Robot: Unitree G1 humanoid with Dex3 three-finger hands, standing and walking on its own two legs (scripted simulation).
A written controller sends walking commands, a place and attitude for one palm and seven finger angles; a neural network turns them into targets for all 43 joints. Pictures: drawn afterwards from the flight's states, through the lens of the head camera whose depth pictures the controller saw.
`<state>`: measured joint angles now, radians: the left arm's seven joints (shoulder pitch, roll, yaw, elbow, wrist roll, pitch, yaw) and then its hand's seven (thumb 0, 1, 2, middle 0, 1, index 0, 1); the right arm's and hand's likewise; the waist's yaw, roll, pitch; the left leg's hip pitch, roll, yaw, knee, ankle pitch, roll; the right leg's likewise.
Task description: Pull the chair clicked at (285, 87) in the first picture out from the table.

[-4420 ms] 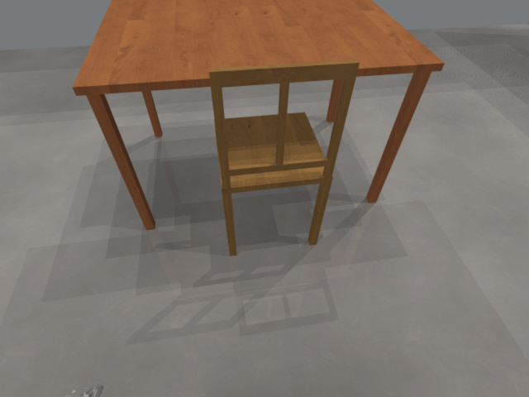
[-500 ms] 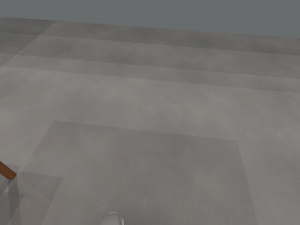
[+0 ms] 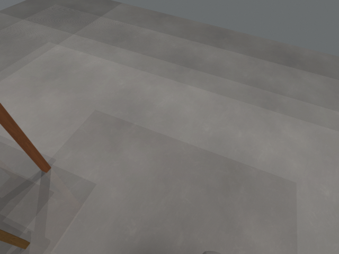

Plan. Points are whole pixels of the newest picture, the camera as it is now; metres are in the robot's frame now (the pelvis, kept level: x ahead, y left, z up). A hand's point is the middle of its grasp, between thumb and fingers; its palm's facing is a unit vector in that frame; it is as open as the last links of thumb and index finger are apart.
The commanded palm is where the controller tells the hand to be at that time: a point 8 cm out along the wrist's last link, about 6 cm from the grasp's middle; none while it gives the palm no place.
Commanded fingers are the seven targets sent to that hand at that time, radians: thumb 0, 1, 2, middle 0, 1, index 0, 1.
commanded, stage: turn to face it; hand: left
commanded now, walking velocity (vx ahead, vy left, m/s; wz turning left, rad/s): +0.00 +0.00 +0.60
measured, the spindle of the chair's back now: out of the picture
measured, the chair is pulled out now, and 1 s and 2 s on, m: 0.00 0.00 0.00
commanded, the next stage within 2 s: take the last steps up to it in 1.88 s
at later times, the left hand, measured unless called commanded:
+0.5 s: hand out of the picture +0.01 +0.16 -0.15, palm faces +0.32 -0.91 -0.27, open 7.4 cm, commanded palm none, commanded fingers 0.00 0.90 0.90 -0.20 -0.30 -0.20 -0.30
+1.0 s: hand out of the picture -0.04 +0.21 -0.15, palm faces +0.61 -0.73 -0.30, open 7.4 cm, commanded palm none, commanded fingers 0.00 0.90 0.90 -0.20 -0.30 -0.20 -0.30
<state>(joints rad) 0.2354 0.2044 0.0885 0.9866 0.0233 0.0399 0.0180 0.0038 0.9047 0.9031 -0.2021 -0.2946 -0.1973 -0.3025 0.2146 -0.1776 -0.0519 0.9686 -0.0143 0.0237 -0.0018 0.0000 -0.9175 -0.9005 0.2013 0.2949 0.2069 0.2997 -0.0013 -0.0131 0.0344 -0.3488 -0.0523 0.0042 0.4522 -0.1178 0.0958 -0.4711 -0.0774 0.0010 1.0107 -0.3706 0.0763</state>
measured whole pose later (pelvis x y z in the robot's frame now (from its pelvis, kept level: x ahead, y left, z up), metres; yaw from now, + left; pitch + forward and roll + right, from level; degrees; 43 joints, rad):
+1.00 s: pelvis +0.01 -0.03 -0.01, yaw +37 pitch +0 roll +1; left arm 0.17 0.25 0.07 0.83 0.01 0.03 0.01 0.00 0.90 0.90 -0.20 -0.29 -0.20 -0.30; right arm 0.15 -0.24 -0.06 0.88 -0.01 0.06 0.02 0.00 -0.90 -0.90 0.20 0.30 0.21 0.30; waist 0.00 0.02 0.07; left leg -0.34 -0.05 -0.11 0.61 -0.27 -0.01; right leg -0.32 -0.04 -0.03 0.63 -0.33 0.06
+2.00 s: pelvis +0.01 -0.03 +0.00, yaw +68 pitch -1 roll +2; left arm 0.23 0.16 0.03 0.91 0.02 0.01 0.02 0.00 0.90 0.90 -0.21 -0.30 -0.20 -0.30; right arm 0.21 -0.24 -0.08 0.97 -0.01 0.08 0.02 0.01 -0.91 -0.90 0.20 0.29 0.20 0.30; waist -0.01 0.04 0.06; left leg -0.46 -0.02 -0.03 1.09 -0.41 -0.04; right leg -0.20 -0.06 -0.11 0.50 -0.29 -0.03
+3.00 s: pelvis +0.06 +0.21 -0.01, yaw +72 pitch -1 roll -3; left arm 0.33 0.14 0.04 1.10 0.02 -0.04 0.00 0.00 0.91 0.90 -0.20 -0.29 -0.20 -0.30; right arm 0.22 -0.17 -0.04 1.03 -0.02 -0.04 0.00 0.00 -0.92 -0.90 0.20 0.29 0.20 0.30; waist 0.02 0.01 0.01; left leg -0.34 0.07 0.09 0.55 -0.18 0.01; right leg -0.12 -0.01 -0.15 0.47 -0.32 0.00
